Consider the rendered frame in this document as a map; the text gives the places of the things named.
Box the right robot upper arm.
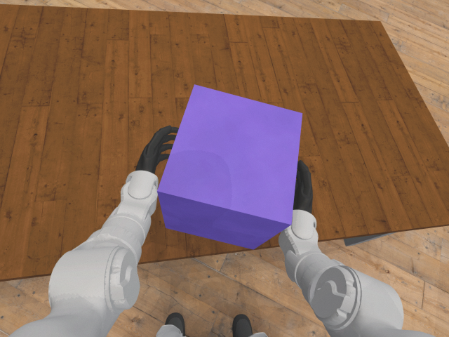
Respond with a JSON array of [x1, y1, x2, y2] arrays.
[[311, 265, 435, 337]]

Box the left robot hand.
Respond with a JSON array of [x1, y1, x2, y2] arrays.
[[136, 126, 179, 174]]

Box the table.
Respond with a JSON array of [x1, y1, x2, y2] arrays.
[[0, 4, 449, 282]]

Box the left robot foot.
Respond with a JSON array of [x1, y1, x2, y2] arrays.
[[165, 312, 185, 336]]

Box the carton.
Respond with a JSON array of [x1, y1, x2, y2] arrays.
[[157, 84, 302, 250]]

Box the left robot forearm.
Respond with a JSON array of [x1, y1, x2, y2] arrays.
[[48, 171, 159, 307]]

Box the right robot hand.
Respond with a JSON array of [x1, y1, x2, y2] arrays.
[[293, 160, 313, 214]]

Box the left robot upper arm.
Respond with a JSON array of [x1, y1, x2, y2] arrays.
[[9, 246, 140, 337]]

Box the right robot forearm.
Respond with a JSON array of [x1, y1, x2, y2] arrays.
[[279, 210, 344, 309]]

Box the robot left shin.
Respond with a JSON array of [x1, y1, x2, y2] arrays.
[[156, 324, 181, 336]]

